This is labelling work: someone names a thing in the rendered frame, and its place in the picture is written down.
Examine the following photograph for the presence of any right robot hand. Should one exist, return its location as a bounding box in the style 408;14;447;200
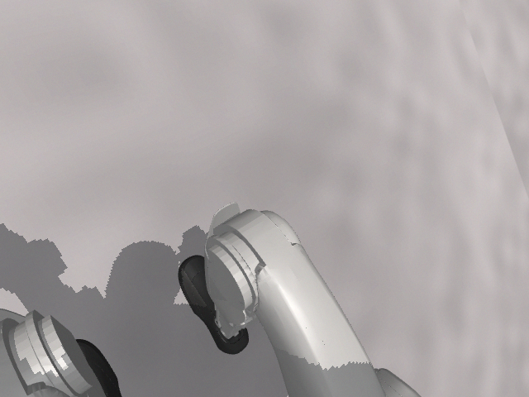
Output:
374;368;421;397

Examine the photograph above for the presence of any right robot foot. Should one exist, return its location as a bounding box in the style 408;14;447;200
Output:
178;256;249;354

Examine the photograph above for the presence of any left robot foot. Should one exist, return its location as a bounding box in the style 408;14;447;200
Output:
75;339;122;397

